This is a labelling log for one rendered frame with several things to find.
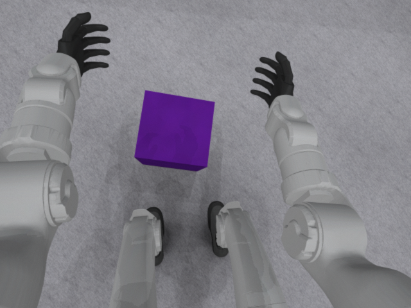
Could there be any left robot foot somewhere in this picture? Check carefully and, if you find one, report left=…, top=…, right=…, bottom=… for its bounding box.
left=147, top=207, right=164, bottom=266

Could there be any carton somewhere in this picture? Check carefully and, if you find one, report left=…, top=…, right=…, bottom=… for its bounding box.
left=134, top=90, right=215, bottom=171

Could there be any left robot thigh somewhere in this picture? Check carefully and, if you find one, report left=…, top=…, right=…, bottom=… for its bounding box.
left=109, top=216, right=162, bottom=308

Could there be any robot right forearm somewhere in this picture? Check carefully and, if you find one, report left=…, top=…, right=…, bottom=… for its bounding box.
left=265, top=95, right=367, bottom=234

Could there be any robot left forearm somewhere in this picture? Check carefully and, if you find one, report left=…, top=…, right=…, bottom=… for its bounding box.
left=0, top=53, right=82, bottom=165

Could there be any robot right upper arm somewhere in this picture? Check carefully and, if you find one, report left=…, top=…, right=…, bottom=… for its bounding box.
left=281, top=201, right=411, bottom=308

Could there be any robot left upper arm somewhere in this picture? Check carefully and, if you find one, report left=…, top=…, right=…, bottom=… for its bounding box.
left=0, top=160, right=78, bottom=308

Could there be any robot right hand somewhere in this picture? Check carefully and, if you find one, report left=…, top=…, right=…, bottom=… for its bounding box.
left=250, top=52, right=294, bottom=108

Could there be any robot left hand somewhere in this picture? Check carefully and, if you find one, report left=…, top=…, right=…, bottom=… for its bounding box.
left=57, top=12, right=110, bottom=77

